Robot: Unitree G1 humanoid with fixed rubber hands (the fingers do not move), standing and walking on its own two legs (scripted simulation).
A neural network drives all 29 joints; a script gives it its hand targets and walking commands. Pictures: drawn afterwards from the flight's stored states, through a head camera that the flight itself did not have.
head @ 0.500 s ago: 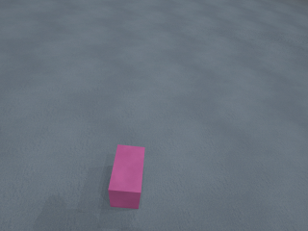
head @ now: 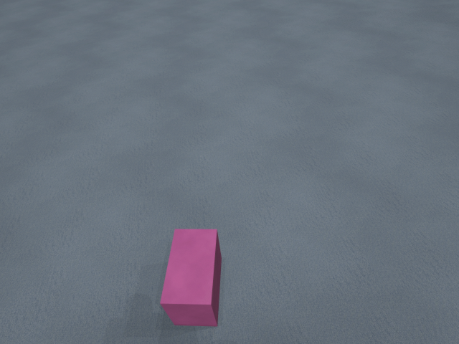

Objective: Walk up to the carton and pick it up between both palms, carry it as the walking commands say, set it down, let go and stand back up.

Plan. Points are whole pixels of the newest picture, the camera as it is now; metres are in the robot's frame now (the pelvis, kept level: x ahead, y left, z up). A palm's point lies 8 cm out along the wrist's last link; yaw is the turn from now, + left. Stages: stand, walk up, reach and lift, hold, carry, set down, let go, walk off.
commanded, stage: walk up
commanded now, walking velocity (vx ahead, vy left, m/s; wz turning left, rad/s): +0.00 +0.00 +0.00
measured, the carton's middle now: (195, 277) +0.53 +0.22 -0.64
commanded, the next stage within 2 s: none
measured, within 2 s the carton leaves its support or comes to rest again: neither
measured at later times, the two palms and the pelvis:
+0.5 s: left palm out of the picture -0.01 +0.20 -0.12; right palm out of the picture -0.10 -0.28 -0.14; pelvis -0.05 -0.05 +0.00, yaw -2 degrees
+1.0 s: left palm out of the picture -0.08 +0.29 -0.13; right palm out of the picture -0.11 -0.20 -0.11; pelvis -0.11 +0.05 +0.01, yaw -1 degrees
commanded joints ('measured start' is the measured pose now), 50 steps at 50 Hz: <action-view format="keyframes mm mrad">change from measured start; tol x32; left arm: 1 -9 80 -7 -17 17 -4 18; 50 164 13 -32 49 14 57 -5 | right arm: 1 146 -40 -34 -34 -25 73 -6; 50 -83 -103 1 0 -32 1 -18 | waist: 1 -52 -191 -57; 11 -57 -246 -64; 16 -7 295 62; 24 10 -267 -77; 40 -13 -359 -3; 44 -38 203 56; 50 11 181 137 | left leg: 1 -112 35 -108 439 -162 10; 14 32 77 -21 -447 -65 109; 18 -417 240 -198 -407 -87 145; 21 -348 134 -76 -136 249 30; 32 -423 60 -155 423 -50 -32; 42 75 15 63 -230 188 -25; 45 -231 350 -423 -518 -337 30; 50 -204 188 -159 -420 -8 -43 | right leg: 1 -23 -288 290 -296 105 -112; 3 -111 -194 240 -420 -333 -33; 12 48 -70 130 -449 -283 173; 17 119 33 96 399 -319 58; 23 196 -318 393 -181 430 -73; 28 -11 -230 373 -325 -221 -57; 50 -74 -43 97 297 -187 47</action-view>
